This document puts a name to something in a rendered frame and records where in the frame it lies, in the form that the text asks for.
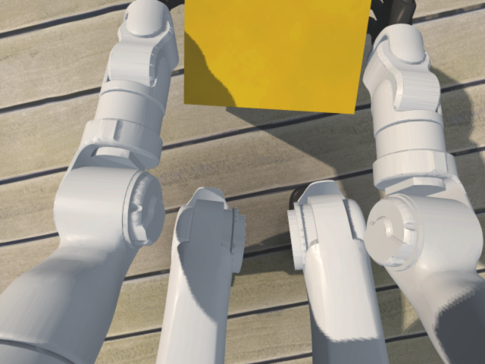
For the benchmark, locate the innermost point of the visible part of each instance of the robot right forearm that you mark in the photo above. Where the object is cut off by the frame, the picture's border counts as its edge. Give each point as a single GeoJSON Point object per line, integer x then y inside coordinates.
{"type": "Point", "coordinates": [408, 119]}

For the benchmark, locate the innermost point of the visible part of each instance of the right robot hand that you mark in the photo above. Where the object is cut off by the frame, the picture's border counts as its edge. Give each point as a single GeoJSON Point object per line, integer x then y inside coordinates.
{"type": "Point", "coordinates": [389, 12]}

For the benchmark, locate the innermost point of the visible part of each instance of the right robot foot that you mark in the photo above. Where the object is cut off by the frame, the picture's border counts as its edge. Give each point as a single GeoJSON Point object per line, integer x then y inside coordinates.
{"type": "Point", "coordinates": [296, 194]}

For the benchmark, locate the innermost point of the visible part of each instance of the robot left upper arm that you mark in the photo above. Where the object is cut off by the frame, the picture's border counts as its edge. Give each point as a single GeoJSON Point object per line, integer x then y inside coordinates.
{"type": "Point", "coordinates": [60, 311]}

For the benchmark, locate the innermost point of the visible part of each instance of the carton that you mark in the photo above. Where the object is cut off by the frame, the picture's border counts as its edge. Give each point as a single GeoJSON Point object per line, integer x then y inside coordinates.
{"type": "Point", "coordinates": [297, 55]}

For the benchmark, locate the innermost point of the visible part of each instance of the robot left forearm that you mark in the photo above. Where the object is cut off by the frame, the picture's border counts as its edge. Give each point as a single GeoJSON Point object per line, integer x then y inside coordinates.
{"type": "Point", "coordinates": [125, 132]}

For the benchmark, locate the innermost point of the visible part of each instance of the robot right upper arm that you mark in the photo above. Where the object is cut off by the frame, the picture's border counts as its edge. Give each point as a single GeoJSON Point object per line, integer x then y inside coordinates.
{"type": "Point", "coordinates": [430, 247]}

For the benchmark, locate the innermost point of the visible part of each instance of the left robot thigh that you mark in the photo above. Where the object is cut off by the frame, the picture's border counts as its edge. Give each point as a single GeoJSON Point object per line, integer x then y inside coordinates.
{"type": "Point", "coordinates": [195, 316]}

